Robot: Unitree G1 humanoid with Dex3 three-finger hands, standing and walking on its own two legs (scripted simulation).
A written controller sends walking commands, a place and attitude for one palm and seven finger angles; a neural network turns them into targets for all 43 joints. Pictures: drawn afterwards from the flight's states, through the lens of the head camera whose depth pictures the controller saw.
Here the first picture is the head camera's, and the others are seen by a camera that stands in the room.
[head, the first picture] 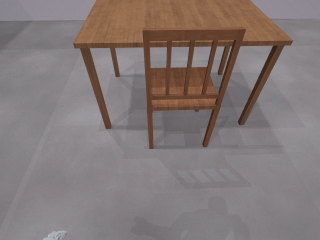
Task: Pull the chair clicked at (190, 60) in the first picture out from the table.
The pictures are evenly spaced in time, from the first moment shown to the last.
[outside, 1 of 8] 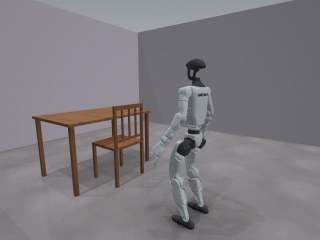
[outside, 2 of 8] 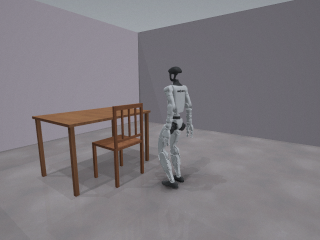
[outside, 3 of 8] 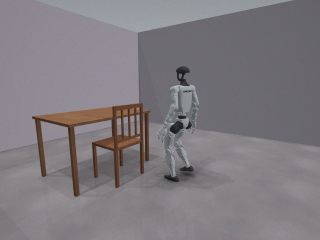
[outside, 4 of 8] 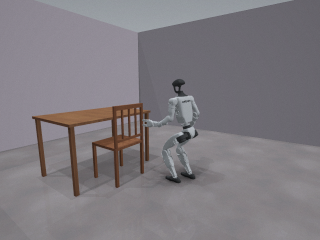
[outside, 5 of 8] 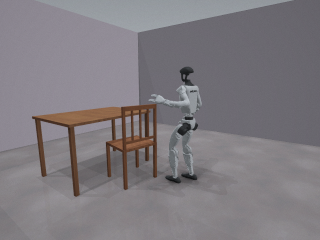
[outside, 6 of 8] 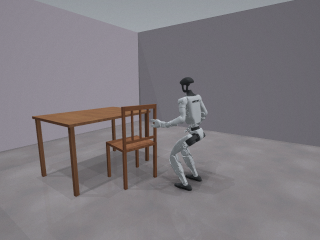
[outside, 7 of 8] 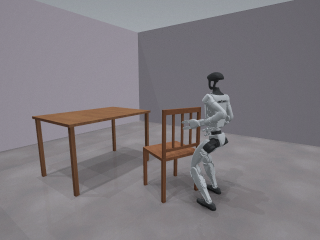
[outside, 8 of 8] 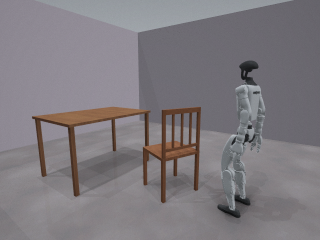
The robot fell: no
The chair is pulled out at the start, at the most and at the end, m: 0.00 0.66 0.66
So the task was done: yes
